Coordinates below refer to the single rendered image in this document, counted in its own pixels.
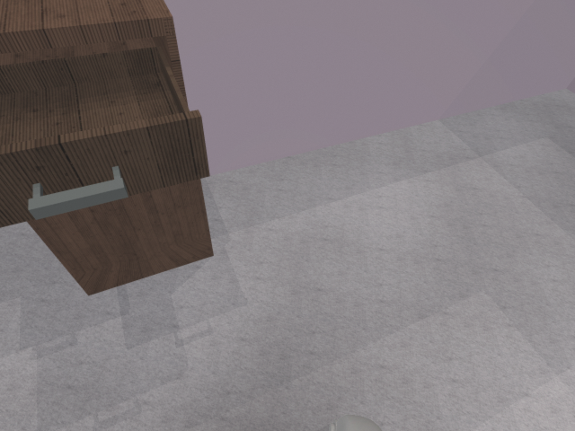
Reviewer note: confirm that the drawer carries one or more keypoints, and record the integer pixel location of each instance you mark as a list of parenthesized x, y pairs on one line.
[(65, 122)]

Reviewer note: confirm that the cabinet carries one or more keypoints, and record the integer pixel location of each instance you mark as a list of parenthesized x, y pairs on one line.
[(128, 239)]

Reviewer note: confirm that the handle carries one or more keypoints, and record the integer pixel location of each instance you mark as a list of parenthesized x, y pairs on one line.
[(70, 200)]

